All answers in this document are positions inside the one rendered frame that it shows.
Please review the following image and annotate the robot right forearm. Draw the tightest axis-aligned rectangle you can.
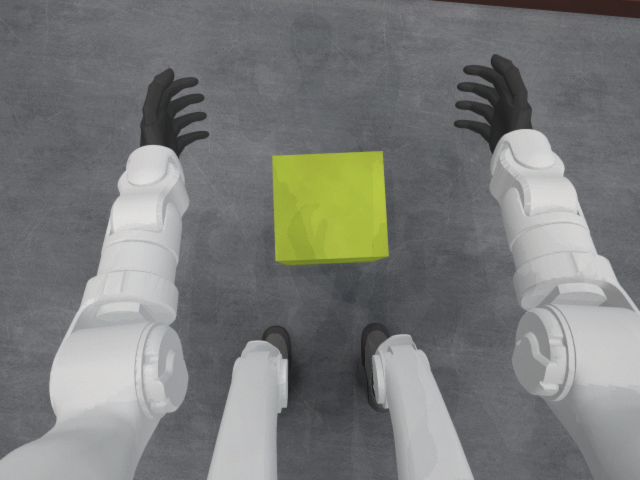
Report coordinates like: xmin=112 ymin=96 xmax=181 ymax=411
xmin=489 ymin=129 xmax=640 ymax=315

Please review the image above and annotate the left robot upper arm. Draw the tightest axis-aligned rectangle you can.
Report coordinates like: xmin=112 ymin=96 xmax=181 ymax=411
xmin=0 ymin=321 xmax=189 ymax=480

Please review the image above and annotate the left robot hand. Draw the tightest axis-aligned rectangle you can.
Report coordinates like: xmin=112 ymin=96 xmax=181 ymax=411
xmin=140 ymin=68 xmax=209 ymax=159

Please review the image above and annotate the robot left forearm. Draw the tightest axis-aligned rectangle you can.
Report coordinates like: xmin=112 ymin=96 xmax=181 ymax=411
xmin=49 ymin=145 xmax=189 ymax=415

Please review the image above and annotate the right robot hand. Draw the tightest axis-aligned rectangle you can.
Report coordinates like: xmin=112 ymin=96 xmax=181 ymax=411
xmin=454 ymin=54 xmax=533 ymax=154

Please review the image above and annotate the robot left thigh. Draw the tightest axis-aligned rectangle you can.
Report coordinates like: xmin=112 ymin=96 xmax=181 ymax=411
xmin=207 ymin=351 xmax=288 ymax=480

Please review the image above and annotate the carton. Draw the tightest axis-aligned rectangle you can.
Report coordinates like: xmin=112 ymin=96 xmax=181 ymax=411
xmin=272 ymin=151 xmax=389 ymax=266

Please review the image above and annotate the left robot shin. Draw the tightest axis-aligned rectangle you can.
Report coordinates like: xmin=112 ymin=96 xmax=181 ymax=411
xmin=232 ymin=341 xmax=281 ymax=377

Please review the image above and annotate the right robot upper arm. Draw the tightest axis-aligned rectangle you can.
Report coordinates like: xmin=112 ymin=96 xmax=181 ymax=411
xmin=512 ymin=303 xmax=640 ymax=480

